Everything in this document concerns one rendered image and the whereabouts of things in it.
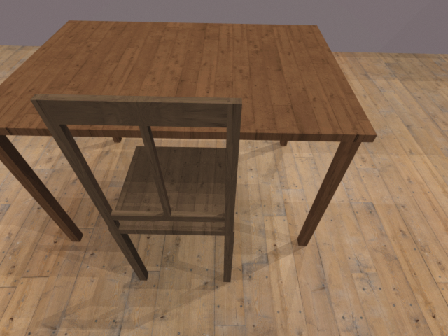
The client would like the chair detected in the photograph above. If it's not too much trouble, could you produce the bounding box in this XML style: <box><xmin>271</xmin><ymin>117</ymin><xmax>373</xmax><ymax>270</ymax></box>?
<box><xmin>30</xmin><ymin>94</ymin><xmax>242</xmax><ymax>282</ymax></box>

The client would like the table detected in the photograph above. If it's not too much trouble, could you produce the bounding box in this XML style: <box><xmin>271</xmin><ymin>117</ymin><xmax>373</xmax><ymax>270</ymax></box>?
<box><xmin>0</xmin><ymin>20</ymin><xmax>377</xmax><ymax>246</ymax></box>

